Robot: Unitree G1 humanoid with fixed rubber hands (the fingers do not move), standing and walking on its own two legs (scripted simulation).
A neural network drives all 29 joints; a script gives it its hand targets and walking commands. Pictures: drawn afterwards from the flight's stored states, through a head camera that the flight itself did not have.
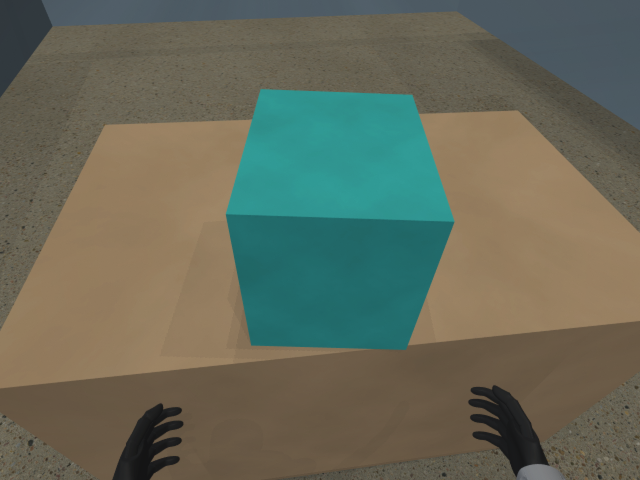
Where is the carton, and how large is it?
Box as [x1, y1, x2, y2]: [226, 89, 454, 349]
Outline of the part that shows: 261,89 226,211 227,223 251,345 405,349 454,221 412,95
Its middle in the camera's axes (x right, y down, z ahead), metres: +0.02 -0.03 +0.61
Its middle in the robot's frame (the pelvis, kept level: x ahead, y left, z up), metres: +0.49 +0.02 +0.06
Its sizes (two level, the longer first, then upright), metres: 0.298 0.243 0.276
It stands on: a pedestal, 0.70 m high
